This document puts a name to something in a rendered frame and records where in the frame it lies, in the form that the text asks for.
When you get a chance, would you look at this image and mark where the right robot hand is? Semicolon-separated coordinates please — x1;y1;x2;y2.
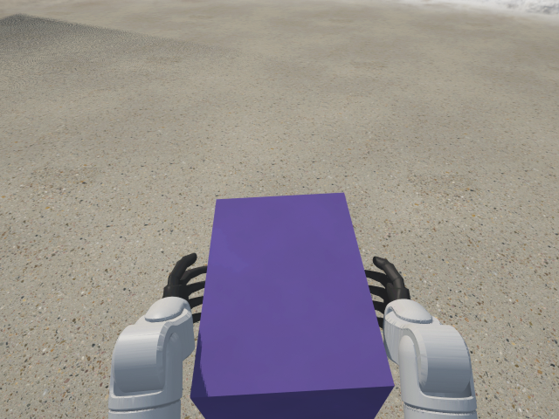
364;257;411;328

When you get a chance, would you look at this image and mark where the robot right forearm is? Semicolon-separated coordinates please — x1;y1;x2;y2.
383;299;478;419

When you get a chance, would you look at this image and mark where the robot left forearm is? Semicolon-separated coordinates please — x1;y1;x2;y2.
108;297;196;419

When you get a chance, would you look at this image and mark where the carton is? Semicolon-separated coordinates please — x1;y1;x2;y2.
190;193;395;419

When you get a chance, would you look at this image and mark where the left robot hand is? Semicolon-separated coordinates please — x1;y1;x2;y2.
162;253;208;324

